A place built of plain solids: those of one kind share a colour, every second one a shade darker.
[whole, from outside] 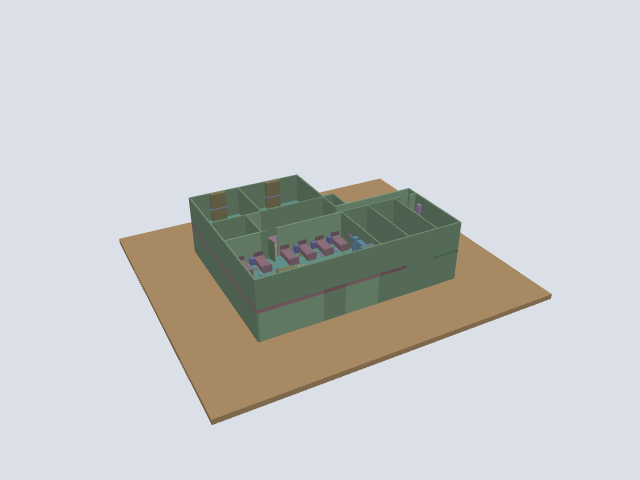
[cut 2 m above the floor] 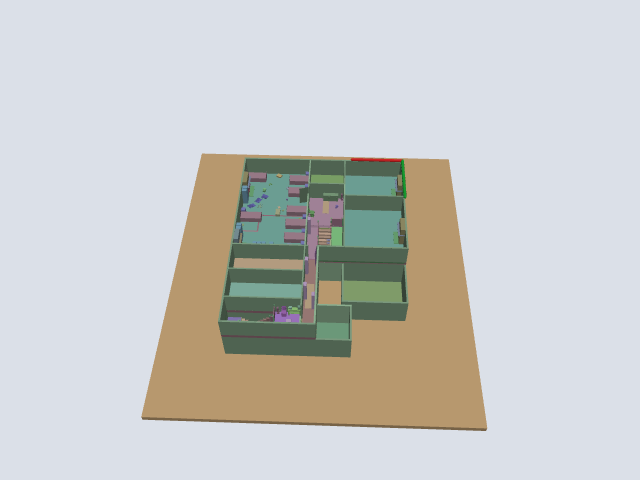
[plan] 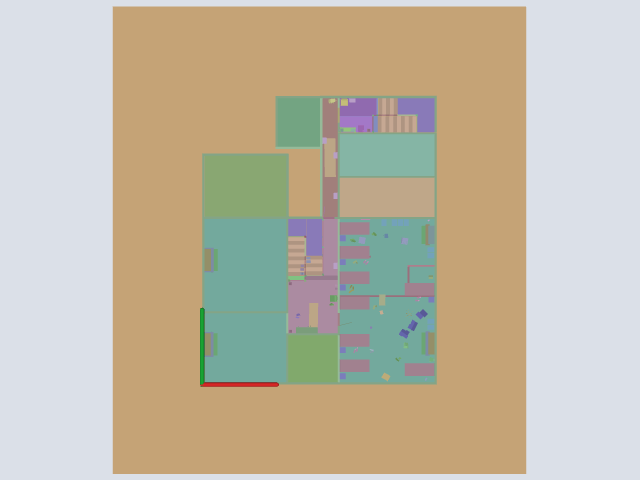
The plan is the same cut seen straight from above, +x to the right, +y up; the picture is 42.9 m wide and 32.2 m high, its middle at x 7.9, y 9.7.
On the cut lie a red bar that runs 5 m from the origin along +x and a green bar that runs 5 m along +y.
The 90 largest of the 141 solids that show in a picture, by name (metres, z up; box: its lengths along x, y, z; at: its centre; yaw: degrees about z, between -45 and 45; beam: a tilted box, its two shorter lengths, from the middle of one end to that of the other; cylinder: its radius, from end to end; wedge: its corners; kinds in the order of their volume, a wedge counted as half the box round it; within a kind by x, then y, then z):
{
 "under_1": {"box": [27.74, 31.37, 0.5], "at": [7.87, 9.69, -0.33]},
 "wall_1": {"box": [0.16, 4.63, 6.08], "at": [0.08, 2.48, 2.74]},
 "wall_2": {"box": [0.16, 6.19, 6.08], "at": [0.08, 8.02, 2.74]},
 "wall_3": {"box": [0.16, 4.11, 3.0], "at": [0.08, 13.29, 1.2]},
 "wall_4": {"box": [5.77, 0.13, 6.08], "at": [2.88, 4.86, 2.74]},
 "wall_5": {"box": [5.8, 0.16, 3.0], "at": [2.9, 15.43, 1.2]},
 "wall_6": {"box": [8.06, 0.031, 2.77], "at": [4.03, 11.26, 4.39]},
 "wall_7": {"box": [8.12, 0.13, 6.08], "at": [4.06, 11.18, 2.74]},
 "wall_8": {"box": [0.16, 3.25, 3.0], "at": [4.99, 17.59, 1.2]},
 "wall_9": {"box": [0.13, 3.15, 2.77], "at": [5.71, 1.74, 4.39]},
 "wall_10": {"box": [0.13, 6.19, 6.08], "at": [5.71, 8.02, 2.74]},
 "wall_11": {"box": [0.16, 4.08, 3.0], "at": [5.72, 13.31, 1.2]},
 "wall_12": {"box": [3.15, 0.16, 3.0], "at": [6.49, 15.88, 1.2]},
 "wall_13": {"box": [3.58, 0.13, 2.77], "at": [7.43, 3.38, 4.39]},
 "wall_14": {"box": [15.74, 0.16, 6.08], "at": [7.87, 0.08, 2.74]},
 "wall_15": {"box": [0.16, 7.94, 2.77], "at": [7.98, 15.24, 4.39]},
 "wall_16": {"box": [0.13, 3.15, 2.77], "at": [9.15, 1.74, 4.39]},
 "wall_17": {"box": [0.13, 6.31, 2.77], "at": [9.15, 7.96, 4.39]},
 "wall_18": {"box": [0.13, 2.63, 6.08], "at": [9.15, 12.55, 2.74]},
 "wall_19": {"box": [0.13, 2.79, 6.08], "at": [9.15, 15.39, 2.74]},
 "wall_20": {"box": [10.83, 0.16, 3.0], "at": [10.32, 19.29, 1.2]},
 "wall_21": {"box": [7.84, 0.16, 2.77], "at": [11.82, 19.29, 4.39]},
 "wall_22": {"box": [6.87, 0.13, 6.08], "at": [12.3, 11.18, 2.74]},
 "wall_23": {"box": [6.65, 0.13, 6.08], "at": [12.41, 13.94, 2.74]},
 "wall_24": {"box": [6.65, 0.13, 6.08], "at": [12.41, 16.86, 2.74]},
 "wall_25": {"box": [0.16, 5.71, 3.0], "at": [15.66, 3.02, 1.2]},
 "wall_26": {"box": [0.16, 10.95, 2.77], "at": [15.66, 5.63, 4.39]},
 "wall_27": {"box": [0.16, 1.9, 3.0], "at": [15.66, 6.95, 1.2]},
 "wall_28": {"box": [0.16, 3.08, 3.0], "at": [15.66, 9.57, 1.2]},
 "wall_29": {"box": [0.16, 2.63, 6.08], "at": [15.66, 12.55, 2.74]},
 "wall_30": {"box": [0.16, 2.79, 6.08], "at": [15.66, 15.39, 2.74]},
 "wall_31": {"box": [0.16, 2.29, 6.08], "at": [15.66, 18.07, 2.74]},
 "stair_1": {"box": [1.09, 2.63, 0.48], "at": [6.32, 8.61, -0.06]},
 "stair_2": {"box": [1.09, 2.37, 0.65], "at": [6.32, 8.74, 0.03]},
 "stair_3": {"box": [1.09, 2.11, 0.83], "at": [6.32, 8.87, 0.11]},
 "stair_4": {"box": [1.09, 1.85, 1.01], "at": [6.32, 9.0, 0.2]},
 "stair_5": {"box": [1.09, 1.59, 1.18], "at": [6.32, 9.13, 0.29]},
 "stair_6": {"box": [1.09, 1.33, 1.36], "at": [6.32, 9.26, 0.38]},
 "stair_7": {"box": [1.09, 1.07, 1.54], "at": [6.32, 9.39, 0.47]},
 "stair_8": {"box": [1.09, 0.81, 1.71], "at": [6.32, 9.52, 0.56]},
 "stair_9": {"box": [1.09, 0.55, 1.89], "at": [6.32, 9.65, 0.64]},
 "stair_10": {"box": [1.09, 0.29, 2.06], "at": [6.32, 9.78, 0.73]},
 "stair_11": {"box": [1.09, 0.29, 3.12], "at": [7.51, 7.46, 1.26]},
 "stair_12": {"box": [1.09, 0.55, 2.95], "at": [7.51, 7.59, 1.17]},
 "stair_13": {"box": [1.09, 0.81, 2.77], "at": [7.51, 7.72, 1.09]},
 "stair_14": {"box": [1.09, 1.33, 2.42], "at": [7.51, 7.98, 0.91]},
 "stair_15": {"box": [0.28, 1.09, 3.12], "at": [11.93, 18.66, 1.26]},
 "stair_16": {"box": [0.54, 1.09, 2.95], "at": [12.06, 18.66, 1.17]},
 "stair_17": {"box": [0.8, 1.09, 2.77], "at": [12.19, 18.66, 1.09]},
 "stair_18": {"box": [1.06, 1.09, 2.59], "at": [12.32, 18.66, 1.0]},
 "stair_19": {"box": [1.32, 1.09, 2.42], "at": [12.45, 18.66, 0.91]},
 "stair_20": {"box": [2.62, 1.09, 0.48], "at": [13.08, 17.46, -0.06]},
 "stair_21": {"box": [2.36, 1.09, 0.65], "at": [13.21, 17.46, 0.03]},
 "stair_22": {"box": [2.1, 1.09, 0.83], "at": [13.34, 17.46, 0.11]},
 "stair_23": {"box": [1.84, 1.09, 1.01], "at": [13.47, 17.46, 0.2]},
 "stair_24": {"box": [1.58, 1.09, 1.18], "at": [13.6, 17.46, 0.29]},
 "stair_25": {"box": [1.32, 1.09, 1.36], "at": [13.73, 17.46, 0.38]},
 "stair_26": {"box": [1.06, 1.09, 1.54], "at": [13.86, 17.46, 0.47]},
 "stair_27": {"box": [0.8, 1.09, 1.71], "at": [13.99, 17.46, 0.56]},
 "stair_28": {"box": [0.54, 1.09, 1.89], "at": [14.12, 17.46, 0.64]},
 "stair_29": {"box": [0.28, 1.09, 2.06], "at": [14.25, 17.46, 0.73]},
 "upper_floor_dorm_1": {"box": [5.48, 4.63, 0.16], "at": [2.9, 2.48, 2.92]},
 "upper_floor_dorm_2": {"box": [5.48, 6.19, 0.16], "at": [2.9, 8.02, 2.92]},
 "upper_floor_dorm_3": {"box": [6.36, 10.95, 0.16], "at": [12.4, 5.63, 2.92]},
 "stair_landing_1": {"box": [1.2, 1.19, 2.24], "at": [6.37, 10.52, 0.82]},
 "stair_landing_2": {"box": [1.09, 2.49, 2.24], "at": [7.51, 9.87, 0.82]},
 "stair_landing_3": {"box": [2.49, 1.09, 2.24], "at": [14.34, 18.67, 0.82]},
 "stair_landing_4": {"box": [1.19, 1.2, 2.24], "at": [14.99, 17.52, 0.82]},
 "floor_hall_1": {"box": [3.32, 7.16, 0.5], "at": [7.43, 3.74, -0.25]},
 "floor_lean_1": {"box": [5.48, 4.11, 0.5], "at": [2.9, 13.29, -0.25]},
 "iron_single_1": {"box": [1.99, 0.85, 0.53], "at": [10.22, 1.27, 3.27]},
 "iron_single_2": {"box": [1.99, 0.85, 0.53], "at": [10.22, 2.97, 3.27]},
 "iron_single_3": {"box": [1.99, 0.85, 0.53], "at": [10.22, 5.47, 3.27]},
 "iron_single_4": {"box": [1.99, 0.85, 0.53], "at": [10.22, 7.17, 3.27]},
 "iron_single_5": {"box": [1.99, 0.85, 0.53], "at": [10.22, 8.87, 3.27]},
 "iron_single_6": {"box": [1.99, 0.85, 0.53], "at": [10.22, 10.47, 3.27]},
 "iron_single_7": {"box": [1.99, 0.85, 0.53], "at": [14.58, 1.0, 3.27]},
 "iron_single_8": {"box": [1.99, 0.85, 0.53], "at": [14.58, 6.4, 3.27]},
 "fixture_breast_dorm_1": {"box": [0.41, 1.5, 2.82], "at": [0.36, 2.7, 4.36]},
 "fixture_breast_dorm_2": {"box": [0.43, 1.47, 2.82], "at": [0.37, 8.36, 4.36]},
 "fixture_breast_dorm_3": {"box": [0.42, 1.48, 2.82], "at": [15.37, 2.76, 4.36]},
 "floor_boot_room_1": {"box": [2.86, 3.25, 0.5], "at": [6.5, 17.59, -0.25]},
 "floor_back_lobby_1": {"box": [2.57, 2.29, 0.5], "at": [10.51, 18.07, -0.25]},
 "upper_floor_sick_1": {"box": [6.36, 2.79, 0.16], "at": [12.4, 15.39, 2.92]},
 "upper_floor_bathroom_1": {"box": [6.36, 2.63, 0.16], "at": [12.4, 12.55, 2.92]},
 "upper_floor_landing_1": {"box": [3.32, 3.58, 0.16], "at": [7.43, 5.23, 2.92]},
 "upper_floor_housemother_1": {"box": [3.32, 3.15, 0.16], "at": [7.43, 1.74, 2.92]},
 "fixture_breast_dorm_flue_1": {"box": [0.42, 1.23, 2.82], "at": [15.37, 10.04, 4.36]},
 "upper_floor_corridor_1": {"box": [1.03, 7.97, 0.16], "at": [8.57, 15.22, 2.92]},
 "wall_band_1": {"box": [15.74, 0.16, 0.31], "at": [7.87, 0.08, 2.85]}
}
